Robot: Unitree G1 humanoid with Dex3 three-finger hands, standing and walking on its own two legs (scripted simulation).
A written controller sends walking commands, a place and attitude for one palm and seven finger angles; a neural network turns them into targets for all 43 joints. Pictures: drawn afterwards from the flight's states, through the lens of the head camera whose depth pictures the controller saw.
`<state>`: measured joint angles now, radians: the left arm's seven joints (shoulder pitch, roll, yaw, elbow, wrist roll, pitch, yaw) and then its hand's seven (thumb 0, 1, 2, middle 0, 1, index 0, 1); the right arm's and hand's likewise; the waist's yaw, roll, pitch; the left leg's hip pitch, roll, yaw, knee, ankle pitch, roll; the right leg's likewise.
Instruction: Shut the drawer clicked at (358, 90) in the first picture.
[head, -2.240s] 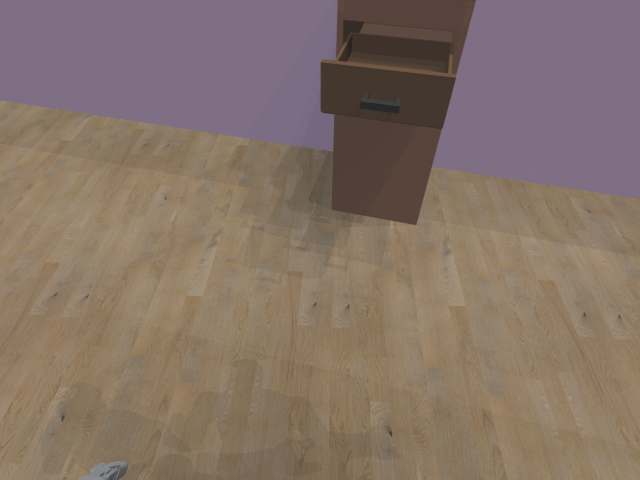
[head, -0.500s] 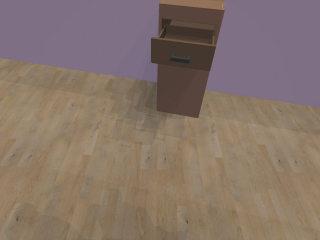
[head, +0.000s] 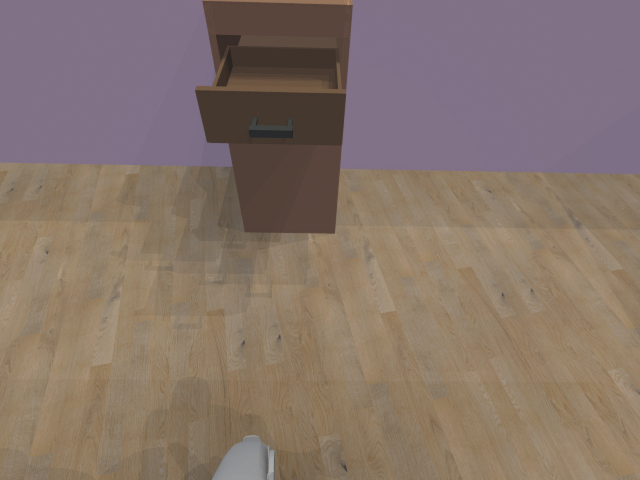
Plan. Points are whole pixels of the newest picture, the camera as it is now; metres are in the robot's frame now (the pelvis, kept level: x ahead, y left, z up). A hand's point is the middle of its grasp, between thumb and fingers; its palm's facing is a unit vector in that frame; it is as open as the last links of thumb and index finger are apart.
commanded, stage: walk to a spot facing it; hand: left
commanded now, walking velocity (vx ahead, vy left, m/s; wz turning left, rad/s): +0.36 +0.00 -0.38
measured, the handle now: (271, 126) +0.85 +0.18 -0.04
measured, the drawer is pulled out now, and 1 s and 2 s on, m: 0.30 0.30 0.30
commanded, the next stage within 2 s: turn to face it in 0.60 s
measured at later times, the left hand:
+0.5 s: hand (211, 351) +0.34 +0.22 -0.16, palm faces -0.26 -0.94 -0.19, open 7.4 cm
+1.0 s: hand (263, 326) +0.40 +0.14 -0.18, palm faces -0.31 -0.94 -0.13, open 7.4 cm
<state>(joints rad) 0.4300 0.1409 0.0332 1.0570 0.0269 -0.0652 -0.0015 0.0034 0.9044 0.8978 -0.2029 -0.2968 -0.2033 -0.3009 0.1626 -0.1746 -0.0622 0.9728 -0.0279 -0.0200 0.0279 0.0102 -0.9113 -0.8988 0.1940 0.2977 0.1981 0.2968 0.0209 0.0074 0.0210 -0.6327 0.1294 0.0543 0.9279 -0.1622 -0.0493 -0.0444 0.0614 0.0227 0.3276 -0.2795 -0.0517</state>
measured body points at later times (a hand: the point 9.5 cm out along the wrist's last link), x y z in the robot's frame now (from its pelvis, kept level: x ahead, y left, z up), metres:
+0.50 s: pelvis +0.17 +0.06 +0.00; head +0.20 +0.06 +0.45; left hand +0.35 +0.27 -0.14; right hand +0.09 -0.18 -0.15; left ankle +0.18 +0.15 -0.74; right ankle +0.25 -0.10 -0.69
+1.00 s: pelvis +0.24 +0.03 -0.02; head +0.24 +0.05 +0.43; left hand +0.42 +0.19 -0.16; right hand +0.17 -0.19 -0.16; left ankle +0.29 +0.12 -0.75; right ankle +0.25 -0.09 -0.74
